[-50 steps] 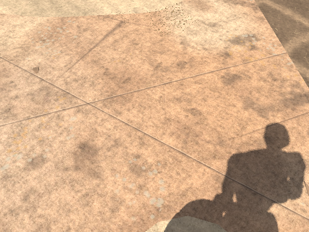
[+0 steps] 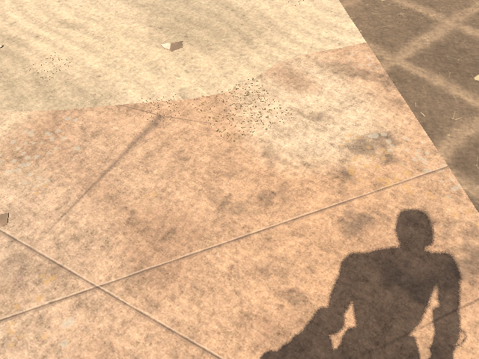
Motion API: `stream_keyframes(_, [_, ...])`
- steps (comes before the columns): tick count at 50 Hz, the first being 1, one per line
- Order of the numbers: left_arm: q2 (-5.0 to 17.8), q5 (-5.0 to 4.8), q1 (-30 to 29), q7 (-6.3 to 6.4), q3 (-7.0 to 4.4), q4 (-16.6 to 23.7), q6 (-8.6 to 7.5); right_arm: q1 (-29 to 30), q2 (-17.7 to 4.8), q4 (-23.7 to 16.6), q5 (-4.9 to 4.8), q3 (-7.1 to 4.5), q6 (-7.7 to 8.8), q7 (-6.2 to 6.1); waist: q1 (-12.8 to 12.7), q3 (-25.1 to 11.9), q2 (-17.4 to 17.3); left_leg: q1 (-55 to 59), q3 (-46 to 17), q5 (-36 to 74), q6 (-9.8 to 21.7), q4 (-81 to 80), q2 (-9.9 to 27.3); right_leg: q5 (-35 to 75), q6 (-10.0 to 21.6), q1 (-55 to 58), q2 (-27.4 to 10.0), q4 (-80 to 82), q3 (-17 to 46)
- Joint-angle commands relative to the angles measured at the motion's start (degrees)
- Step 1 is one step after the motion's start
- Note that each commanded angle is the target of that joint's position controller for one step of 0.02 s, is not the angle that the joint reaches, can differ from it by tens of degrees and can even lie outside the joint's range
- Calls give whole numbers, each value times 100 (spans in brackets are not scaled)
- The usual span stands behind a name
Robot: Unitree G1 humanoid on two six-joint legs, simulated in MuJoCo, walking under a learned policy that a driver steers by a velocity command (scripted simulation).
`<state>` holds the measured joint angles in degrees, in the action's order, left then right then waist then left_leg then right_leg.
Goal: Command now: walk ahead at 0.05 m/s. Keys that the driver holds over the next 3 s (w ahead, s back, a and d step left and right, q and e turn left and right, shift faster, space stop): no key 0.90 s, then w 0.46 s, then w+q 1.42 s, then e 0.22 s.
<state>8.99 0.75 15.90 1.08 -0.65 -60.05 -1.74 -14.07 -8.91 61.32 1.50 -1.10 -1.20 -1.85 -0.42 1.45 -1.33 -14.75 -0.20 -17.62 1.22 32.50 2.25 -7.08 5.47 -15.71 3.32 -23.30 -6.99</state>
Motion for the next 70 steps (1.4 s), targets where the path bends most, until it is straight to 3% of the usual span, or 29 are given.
stream_keyframes(1, [627,-41,11,29,-118,199,58,-858,-336,131,54,9,90,-29,207,264,244,942,-296,433,122,-1144,293,-2221,-96,-910,-1248,1221,1471])
stream_keyframes(2, [501,-93,266,16,-118,180,84,-681,-534,109,-4,-10,139,-42,-75,466,-188,387,-641,0,222,-1321,474,-1719,-234,-683,-886,1124,1186])
stream_keyframes(3, [429,-83,257,8,-96,113,102,-587,-407,145,-79,18,180,-28,-79,525,-450,-291,-725,-409,217,-1600,491,-1085,-269,11,-733,833,968])
stream_keyframes(4, [400,-54,321,1,-92,68,101,-514,-309,144,-96,55,237,-24,-152,428,-503,-576,-742,-475,146,-1796,496,-647,-264,553,-734,613,929])
stream_keyframes(7, [467,-5,429,2,-96,-53,78,-488,-331,152,-127,53,298,-51,-183,270,-221,-376,-578,-53,71,-1772,373,-414,-233,783,-829,561,999])
stream_keyframes(12, [361,-33,357,37,-45,-176,55,-776,-260,242,-98,70,276,-46,-49,285,68,15,-495,323,149,-1618,343,-430,-258,516,-857,655,1015])
stream_keyframes(45, [165,-34,633,121,31,-631,79,-1063,-120,451,-104,155,260,-84,-15,363,102,327,-401,862,180,-1541,315,145,-274,645,-901,477,1003])
stream_keyframes(47, [205,-28,661,112,6,-638,102,-1175,-168,479,-81,125,245,-78,4,301,98,304,-358,-104,243,-1556,179,-815,-238,609,-743,420,932])
stream_keyframes(49, [316,-10,643,81,-68,-554,149,-1201,-331,399,-60,38,196,-54,29,549,-34,21,-487,-1744,459,-1491,107,-2392,-85,169,-529,130,830])
stream_keyframes(51, [217,16,443,23,-70,-376,139,-1411,-378,347,-66,-7,190,-24,167,1029,-191,-67,-1014,-2649,711,-1743,382,-2853,-31,-564,-435,-247,806])
stream_keyframes(53, [-10,98,45,-54,-32,-117,39,-1814,-633,440,-70,-125,231,-31,369,1150,-758,570,-2082,-2949,1098,-2421,1156,-1849,-136,-1348,-204,-1289,252])
stream_keyframes(54, [61,153,-148,-88,-50,19,-22,-1813,-714,440,-54,-176,255,-31,408,1211,-788,666,-2397,-2724,1275,-2593,1481,-1551,-125,-1576,-369,-1662,251])
stream_keyframes(56, [271,117,-281,-157,-131,225,-136,-1738,-756,392,-1,-220,335,-10,335,1100,-602,909,-2417,-2130,1376,-2592,1618,-1754,-85,-1846,-560,-2002,441])
stream_keyframes(58, [282,43,-221,-208,-171,327,-233,-1479,-715,316,-26,-233,415,5,145,1039,-524,846,-1920,-1430,1204,-2393,1407,-1667,-75,-1451,-591,-1539,427])
stream_keyframes(59, [215,11,-22,-222,-180,290,-266,-1295,-724,262,-60,-243,441,12,-14,966,-476,568,-1564,-1101,1086,-2218,1203,-1370,-77,-837,-466,-1111,269])
stream_keyframes(60, [145,-20,459,-226,-198,136,-286,-1062,-734,197,-96,-250,455,23,-280,859,-383,5,-1161,-794,955,-1899,950,-989,-81,178,-252,-599,64])
stream_keyframes(61, [214,-32,1146,-199,-269,-119,-294,-946,-700,140,-90,-242,486,39,-548,638,-153,-626,-801,-339,814,-1317,659,-897,-89,1376,-73,-317,70])
stream_keyframes(62, [570,34,1918,-125,-395,-294,-330,-783,-501,21,-73,-177,559,83,-903,347,683,-1333,-116,103,580,156,151,-1502,35,2405,-829,340,1161])
stream_keyframes(63, [1252,39,2695,-81,-561,-433,-298,-840,-145,-257,-88,-93,614,138,-989,-15,2203,-2463,654,-938,308,2091,-546,-2728,596,3050,-2299,1372,3744])
stream_keyframes(64, [932,42,2392,-63,-470,-440,-212,-551,-554,-331,98,-195,589,180,-713,348,1302,-2768,128,-1182,421,3152,-275,-2886,781,2437,-2522,1512,4257])
stream_keyframes(65, [792,70,1698,-74,-406,-204,-212,-360,-417,-398,102,-183,596,241,-399,692,603,-2895,-61,-616,494,3458,29,-2710,732,1926,-2402,1470,3719])
stream_keyframes(66, [723,70,1260,-92,-374,-53,-249,-354,-299,-378,39,-154,630,292,-218,732,292,-2720,-118,-89,484,3390,179,-2077,644,1592,-2169,1551,3164])
stream_keyframes(68, [509,34,1007,-73,-268,6,-345,-425,-318,-348,56,-190,586,351,25,613,263,-2422,-36,361,377,3063,304,-959,471,1411,-1775,1651,2301])
stream_keyframes(70, [470,17,1269,-30,-220,-126,-419,-440,-330,-345,39,-219,473,376,85,480,410,-2475,129,553,311,2989,207,434,351,1647,-1628,1549,1607])
